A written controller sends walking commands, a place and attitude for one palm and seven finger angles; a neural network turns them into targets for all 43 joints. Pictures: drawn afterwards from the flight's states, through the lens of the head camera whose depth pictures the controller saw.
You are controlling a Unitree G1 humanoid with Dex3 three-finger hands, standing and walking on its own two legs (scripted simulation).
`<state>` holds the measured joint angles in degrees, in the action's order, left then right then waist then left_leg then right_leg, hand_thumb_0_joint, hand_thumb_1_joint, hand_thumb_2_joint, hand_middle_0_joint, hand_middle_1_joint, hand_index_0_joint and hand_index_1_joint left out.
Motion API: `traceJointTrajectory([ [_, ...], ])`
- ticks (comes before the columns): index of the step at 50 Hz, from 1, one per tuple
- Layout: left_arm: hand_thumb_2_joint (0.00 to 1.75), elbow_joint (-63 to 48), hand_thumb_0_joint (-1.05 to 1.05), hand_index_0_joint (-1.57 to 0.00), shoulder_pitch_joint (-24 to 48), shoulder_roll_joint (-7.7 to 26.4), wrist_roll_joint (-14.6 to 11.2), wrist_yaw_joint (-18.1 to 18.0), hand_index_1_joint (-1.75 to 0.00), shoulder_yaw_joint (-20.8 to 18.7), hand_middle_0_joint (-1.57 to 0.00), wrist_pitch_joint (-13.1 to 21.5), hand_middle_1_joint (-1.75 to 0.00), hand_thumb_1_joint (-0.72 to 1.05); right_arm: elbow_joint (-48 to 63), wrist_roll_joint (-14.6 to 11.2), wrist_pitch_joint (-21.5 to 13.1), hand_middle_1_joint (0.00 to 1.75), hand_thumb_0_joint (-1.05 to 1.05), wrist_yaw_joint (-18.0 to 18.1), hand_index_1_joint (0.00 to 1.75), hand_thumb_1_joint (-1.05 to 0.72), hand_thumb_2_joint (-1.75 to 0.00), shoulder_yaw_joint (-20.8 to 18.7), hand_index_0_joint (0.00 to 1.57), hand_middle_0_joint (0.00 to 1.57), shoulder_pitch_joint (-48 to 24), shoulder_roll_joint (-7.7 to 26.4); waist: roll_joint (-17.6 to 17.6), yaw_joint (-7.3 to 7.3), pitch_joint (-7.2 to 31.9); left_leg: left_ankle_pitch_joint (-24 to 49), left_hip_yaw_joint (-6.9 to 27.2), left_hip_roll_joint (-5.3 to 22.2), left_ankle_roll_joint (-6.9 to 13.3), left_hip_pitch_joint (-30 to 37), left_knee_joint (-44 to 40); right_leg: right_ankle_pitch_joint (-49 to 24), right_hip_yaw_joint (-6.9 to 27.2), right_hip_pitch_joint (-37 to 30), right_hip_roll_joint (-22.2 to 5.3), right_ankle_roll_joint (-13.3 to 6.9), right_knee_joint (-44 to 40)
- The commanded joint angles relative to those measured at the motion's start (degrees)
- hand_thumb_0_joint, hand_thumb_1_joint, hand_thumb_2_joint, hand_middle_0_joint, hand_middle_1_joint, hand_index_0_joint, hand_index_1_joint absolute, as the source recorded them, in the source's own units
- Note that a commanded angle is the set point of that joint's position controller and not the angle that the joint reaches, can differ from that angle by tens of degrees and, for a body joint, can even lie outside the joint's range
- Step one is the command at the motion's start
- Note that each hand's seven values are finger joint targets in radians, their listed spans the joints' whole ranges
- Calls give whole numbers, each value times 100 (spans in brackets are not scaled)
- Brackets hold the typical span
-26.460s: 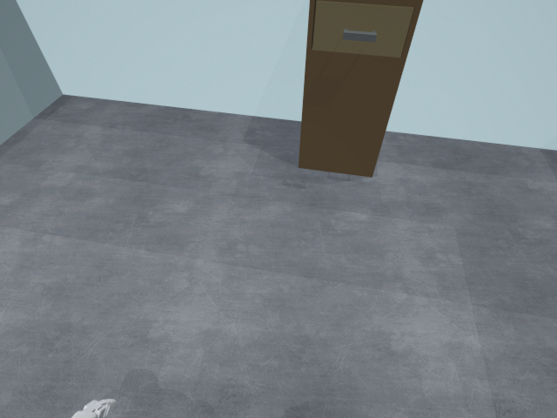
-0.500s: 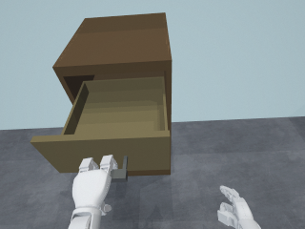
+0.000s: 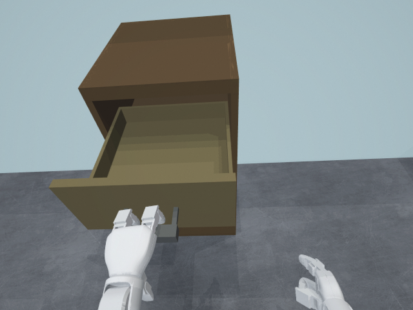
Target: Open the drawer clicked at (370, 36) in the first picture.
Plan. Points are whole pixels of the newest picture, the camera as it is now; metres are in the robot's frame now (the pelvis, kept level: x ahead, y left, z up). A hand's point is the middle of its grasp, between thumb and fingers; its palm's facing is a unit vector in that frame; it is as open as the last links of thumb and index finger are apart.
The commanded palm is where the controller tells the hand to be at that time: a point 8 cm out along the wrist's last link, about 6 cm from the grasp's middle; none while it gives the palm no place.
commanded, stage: lift the hand off the handle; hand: left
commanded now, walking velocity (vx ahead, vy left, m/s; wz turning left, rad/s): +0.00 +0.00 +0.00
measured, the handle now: (148, 223) +0.28 +0.16 +0.01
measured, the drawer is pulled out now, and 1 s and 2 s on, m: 0.28 0.28 0.28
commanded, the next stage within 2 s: draw the hand back to the body in 1.24 s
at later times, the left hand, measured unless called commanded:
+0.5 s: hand (129, 237) +0.23 +0.17 +0.06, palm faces +0.08 -0.21 -0.97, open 13.8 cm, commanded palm +0.19 +0.17 +0.12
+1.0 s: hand (123, 212) +0.24 +0.16 +0.14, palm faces +0.15 -0.21 -0.97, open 13.8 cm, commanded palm +0.19 +0.16 +0.20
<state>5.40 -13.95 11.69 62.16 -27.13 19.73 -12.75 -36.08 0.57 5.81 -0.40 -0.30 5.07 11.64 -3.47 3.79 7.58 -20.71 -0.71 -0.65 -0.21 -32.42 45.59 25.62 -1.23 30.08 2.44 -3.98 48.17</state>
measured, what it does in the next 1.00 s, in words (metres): stands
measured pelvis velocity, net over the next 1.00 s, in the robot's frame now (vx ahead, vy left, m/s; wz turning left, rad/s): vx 0.01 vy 0.01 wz -0.02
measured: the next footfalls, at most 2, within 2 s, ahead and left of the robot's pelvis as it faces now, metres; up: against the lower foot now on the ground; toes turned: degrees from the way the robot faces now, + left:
none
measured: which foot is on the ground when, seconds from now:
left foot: down 0.00-1.00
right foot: down 0.00-1.00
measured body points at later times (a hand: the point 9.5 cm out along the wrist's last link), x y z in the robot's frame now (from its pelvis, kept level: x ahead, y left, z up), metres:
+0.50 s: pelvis +0.01 +0.01 +0.02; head -0.01 -0.04 +0.46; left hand +0.22 +0.18 +0.12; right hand +0.23 -0.19 -0.07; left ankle +0.02 +0.13 -0.70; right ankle -0.01 -0.07 -0.70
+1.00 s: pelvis +0.01 +0.01 +0.03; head -0.02 -0.05 +0.47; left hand +0.22 +0.16 +0.19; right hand +0.25 -0.17 -0.05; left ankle +0.02 +0.13 -0.70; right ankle -0.01 -0.07 -0.70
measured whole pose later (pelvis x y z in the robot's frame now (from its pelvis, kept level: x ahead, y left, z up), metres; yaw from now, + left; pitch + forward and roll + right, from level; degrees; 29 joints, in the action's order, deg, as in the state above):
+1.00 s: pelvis +0.01 +0.01 +0.03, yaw -1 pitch -2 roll +1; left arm -22.0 -13.9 19.0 55.6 -7.3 18.7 -18.4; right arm -35.4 -1.4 7.7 -3.3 2.6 1.3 12.3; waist -7.0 5.9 4.0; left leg -15.1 -1.5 -0.6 0.3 -13.8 30.4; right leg 19.3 0.2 11.8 2.6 -3.2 32.6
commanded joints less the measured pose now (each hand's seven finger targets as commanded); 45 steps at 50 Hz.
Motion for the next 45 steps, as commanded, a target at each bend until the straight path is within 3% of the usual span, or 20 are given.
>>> traceJointTrajectory([
  [1,30,-1550,0,-30,630,725,-16,-157,-120,-671,-30,-75,-120,-50,1093,-37,-258,30,0,82,30,-90,-90,-169,20,20,-969,471,570,74,1086,980,-26,-266,219,880,-444,-2148,550,-676,-109,234,-1109],
  [4,30,-1809,0,-30,373,841,-57,-101,-120,-784,-30,-27,-120,-50,1120,-39,-256,30,0,72,30,-90,-90,-156,20,20,-1012,440,471,101,946,1092,-23,-255,214,1002,-501,-2221,571,-700,-91,209,-1180],
  [6,30,-1941,0,-30,495,663,-65,-29,-120,-551,-30,-37,-120,-50,1125,-23,-242,30,0,37,30,-90,-90,-127,20,20,-1026,454,486,34,795,1074,0,-237,228,1075,-557,-2018,493,-610,-82,210,-1242],
  [10,30,-2046,0,-30,598,756,-46,115,-120,-595,-30,-103,-120,-50,1133,-35,-233,30,0,12,30,-90,-90,-125,20,20,-1075,474,557,50,643,1042,8,-190,248,1283,-692,-1553,435,-561,-47,201,-1416],
  [13,30,-2102,0,-30,656,740,-171,335,-120,-499,-30,-209,-120,-50,1151,-87,-221,30,0,29,30,-90,-90,-97,20,20,-1143,470,589,50,490,972,-16,-179,261,1362,-824,-1412,466,-675,-88,239,-1592],
  [20,30,-2746,0,-30,482,788,-273,823,-120,-385,-30,-136,-120,-50,1205,-94,-232,30,0,-14,30,-90,-90,-59,20,20,-1154,472,451,125,542,1356,1,-163,302,1739,-1021,-1786,365,-951,-87,228,-1648],
  [22,30,-3017,0,-30,430,860,-278,890,-120,-428,-30,-86,-120,-50,1225,-94,-216,30,0,-61,30,-90,-90,-55,20,20,-1153,479,304,137,572,1530,28,-126,279,1860,-1069,-1936,314,-1021,-60,173,-1624],
  [25,30,-3118,0,-30,293,944,-217,933,-120,-524,-30,-33,-120,-50,1234,-81,-234,30,0,-117,30,-90,-90,-25,20,20,-1164,465,366,172,433,1587,3,-107,269,1876,-1102,-1957,323,-986,-36,186,-1675],
  [27,30,-3199,0,-30,458,964,-217,940,-120,-558,-30,-84,-120,-50,1201,-92,-211,30,0,-138,30,-90,-90,-27,20,20,-1209,471,309,154,374,1535,21,-67,243,1945,-1175,-1790,298,-994,-21,158,-1741],
  [28,30,-3285,0,-30,402,988,-161,932,-120,-592,-30,-99,-120,-50,1250,-93,-239,30,0,-157,30,-90,-90,-10,20,20,-1209,451,383,228,448,1564,4,-58,255,1961,-1171,-1750,292,-1019,-22,169,-1736],
  [29,30,-3333,0,-30,529,924,-178,949,-120,-513,-30,-119,-120,-50,1201,-99,-220,30,0,-166,30,-90,-90,-23,20,20,-1266,443,357,173,388,1591,21,-56,247,2017,-1223,-1814,316,-1022,-11,163,-1780],
  [33,30,-3605,0,-30,258,1012,-272,1061,-120,-596,-30,-224,-120,-50,1238,-131,-249,30,0,-204,30,-90,-90,15,20,20,-1308,432,408,257,614,1898,-12,-58,266,2130,-1252,-2321,320,-1379,-47,201,-1766],
  [36,30,-3668,0,-30,654,923,-314,1240,-120,-376,-30,-350,-120,-50,1164,-159,-181,30,0,-224,30,-90,-90,31,20,20,-1444,432,371,155,317,1862,11,-30,254,2189,-1414,-2208,285,-1298,-34,224,-1910],
  [39,30,-3742,0,-30,1054,946,-319,1435,-120,-299,-30,-459,-120,-50,1133,-193,-148,30,0,-220,30,-90,-90,54,20,20,-1515,427,320,132,273,1784,23,1,276,2318,-1549,-1915,293,-1318,-37,219,-2044],
  [42,30,-3844,0,-30,977,1244,-365,1578,-120,-600,-30,-501,-120,-50,1188,-229,-132,30,0,-214,30,-90,-90,90,20,20,-1644,442,377,228,423,1878,25,20,273,2346,-1630,-2064,329,-1622,-27,213,-2065],
  [43,30,-3827,0,-30,843,1066,-332,1630,-120,-397,-30,-510,-120,-50,1210,-216,-166,30,0,-239,30,-90,-90,139,20,20,-1559,403,423,278,539,1925,-32,-13,297,2349,-1605,-2072,290,-1703,-81,254,-2023],
  [44,30,-3876,0,-30,994,1234,-405,1666,-120,-561,-30,-482,-120,-50,1129,-236,-130,30,0,-233,30,-90,-90,120,20,20,-1614,403,334,224,371,1966,-1,5,262,2367,-1694,-2206,332,-1709,-48,234,-2106],
  [45,30,-3870,0,-30,855,1215,-406,1691,-120,-581,-30,-493,-120,-50,1158,-224,-136,30,0,-244,30,-90,-90,130,20,20,-1598,409,425,285,456,1973,-37,-12,268,2332,-1694,-2214,323,-1842,-70,270,-2106],
])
